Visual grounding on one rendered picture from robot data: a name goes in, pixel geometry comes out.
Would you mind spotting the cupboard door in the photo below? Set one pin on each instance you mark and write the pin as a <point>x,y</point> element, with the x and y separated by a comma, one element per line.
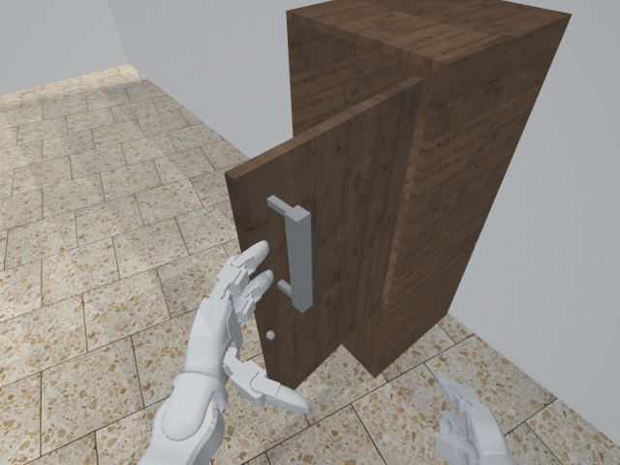
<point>349,173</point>

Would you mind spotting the robot left hand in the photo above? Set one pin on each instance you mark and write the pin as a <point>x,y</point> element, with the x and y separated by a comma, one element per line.
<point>217,325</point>

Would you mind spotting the robot left forearm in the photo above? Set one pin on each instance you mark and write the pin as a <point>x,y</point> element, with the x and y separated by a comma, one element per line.
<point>188,428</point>

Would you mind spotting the robot right hand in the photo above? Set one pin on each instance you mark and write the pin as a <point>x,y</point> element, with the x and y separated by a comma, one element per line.
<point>464,441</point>

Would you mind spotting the handle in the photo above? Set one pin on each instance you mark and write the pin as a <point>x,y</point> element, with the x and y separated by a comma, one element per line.
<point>298,231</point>

